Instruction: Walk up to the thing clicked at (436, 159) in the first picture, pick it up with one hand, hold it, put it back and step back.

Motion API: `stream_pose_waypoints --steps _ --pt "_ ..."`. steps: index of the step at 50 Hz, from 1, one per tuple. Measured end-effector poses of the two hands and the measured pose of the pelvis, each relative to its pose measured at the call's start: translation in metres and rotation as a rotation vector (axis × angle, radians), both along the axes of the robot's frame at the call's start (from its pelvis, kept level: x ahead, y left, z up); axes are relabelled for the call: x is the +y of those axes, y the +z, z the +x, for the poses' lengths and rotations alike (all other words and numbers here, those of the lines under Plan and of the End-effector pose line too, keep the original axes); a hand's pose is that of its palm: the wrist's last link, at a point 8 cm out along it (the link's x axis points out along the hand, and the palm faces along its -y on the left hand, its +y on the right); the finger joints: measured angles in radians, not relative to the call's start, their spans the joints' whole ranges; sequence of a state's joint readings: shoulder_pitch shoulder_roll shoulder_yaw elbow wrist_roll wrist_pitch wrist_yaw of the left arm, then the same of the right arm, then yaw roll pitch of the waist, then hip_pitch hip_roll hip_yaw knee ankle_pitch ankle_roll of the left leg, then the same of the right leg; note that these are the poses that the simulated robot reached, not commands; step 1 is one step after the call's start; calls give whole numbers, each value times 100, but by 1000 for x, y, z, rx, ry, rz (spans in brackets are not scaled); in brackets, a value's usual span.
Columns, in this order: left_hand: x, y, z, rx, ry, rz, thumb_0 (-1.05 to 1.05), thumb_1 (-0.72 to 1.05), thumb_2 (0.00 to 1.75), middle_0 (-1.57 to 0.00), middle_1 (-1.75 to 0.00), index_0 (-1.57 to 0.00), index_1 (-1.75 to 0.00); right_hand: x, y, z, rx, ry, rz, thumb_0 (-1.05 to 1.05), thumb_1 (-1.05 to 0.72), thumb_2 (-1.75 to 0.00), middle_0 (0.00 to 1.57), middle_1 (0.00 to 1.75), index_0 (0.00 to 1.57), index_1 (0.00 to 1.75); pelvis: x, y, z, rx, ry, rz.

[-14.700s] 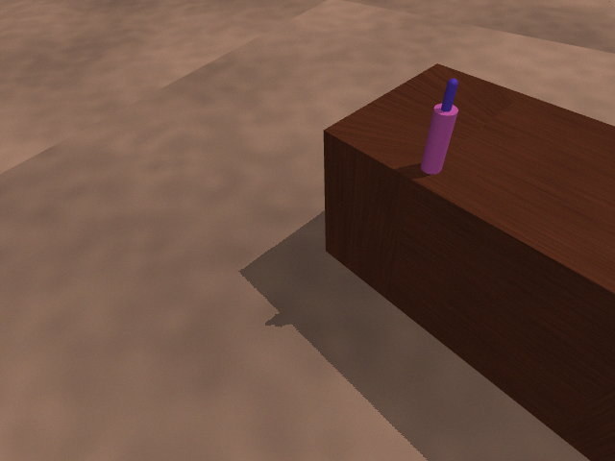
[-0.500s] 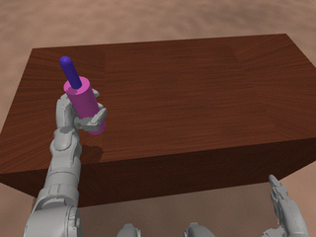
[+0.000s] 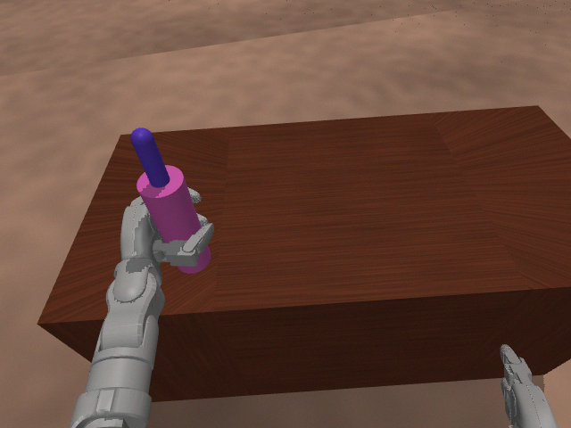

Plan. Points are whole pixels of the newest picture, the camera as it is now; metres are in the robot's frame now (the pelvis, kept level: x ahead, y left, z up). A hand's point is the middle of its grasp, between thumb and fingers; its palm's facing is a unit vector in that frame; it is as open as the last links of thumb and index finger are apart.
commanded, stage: lift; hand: left
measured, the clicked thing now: (171, 207) +0.37 +0.18 +0.15
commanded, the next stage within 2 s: hold in 0.50 s
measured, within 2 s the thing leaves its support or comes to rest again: neither
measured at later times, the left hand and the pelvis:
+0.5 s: hand (177, 236) +0.33 +0.16 +0.14, palm faces +0.14 -0.99 -0.02, open 7.7 cm; pelvis -0.01 -0.01 +0.01, yaw +1 degrees
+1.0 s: hand (166, 231) +0.32 +0.17 +0.17, palm faces +0.14 -0.99 -0.02, open 7.7 cm; pelvis +0.00 -0.01 +0.02, yaw +1 degrees
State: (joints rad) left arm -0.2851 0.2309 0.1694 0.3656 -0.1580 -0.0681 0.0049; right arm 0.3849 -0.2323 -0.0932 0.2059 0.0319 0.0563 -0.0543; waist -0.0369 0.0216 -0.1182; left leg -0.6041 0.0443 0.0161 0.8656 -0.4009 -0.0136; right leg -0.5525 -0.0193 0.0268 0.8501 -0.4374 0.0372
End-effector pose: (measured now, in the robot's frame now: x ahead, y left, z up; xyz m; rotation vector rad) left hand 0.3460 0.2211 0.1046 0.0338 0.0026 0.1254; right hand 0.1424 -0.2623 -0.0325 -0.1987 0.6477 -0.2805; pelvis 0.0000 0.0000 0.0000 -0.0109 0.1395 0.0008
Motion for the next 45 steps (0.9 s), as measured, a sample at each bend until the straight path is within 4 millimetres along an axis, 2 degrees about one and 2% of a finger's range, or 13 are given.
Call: stream_pose_waypoints --steps 13,23,45 --pt "-7 24 -27 -12 14 -1 -1 -17 120 -82 -116 -86 -118 -3 -8 -6 -1 -13 22 -1 55 -4 5 5 5 6 -6 9 -7 -61 5 7" --pt "-7 35 -42 -3 16 -6 -1 -17 121 -82 -116 -86 -118 -3 -8 -6 -18 -4 30 -1 55 -4 5 5 5 6 -9 14 -11 -92 9 9" --pt "-3 61 -55 -34 18 -8 -1 -18 121 -82 -116 -86 -118 5 -6 0 -46 14 44 -1 53 -5 5 5 5 6 -6 22 -7 -134 14 8"
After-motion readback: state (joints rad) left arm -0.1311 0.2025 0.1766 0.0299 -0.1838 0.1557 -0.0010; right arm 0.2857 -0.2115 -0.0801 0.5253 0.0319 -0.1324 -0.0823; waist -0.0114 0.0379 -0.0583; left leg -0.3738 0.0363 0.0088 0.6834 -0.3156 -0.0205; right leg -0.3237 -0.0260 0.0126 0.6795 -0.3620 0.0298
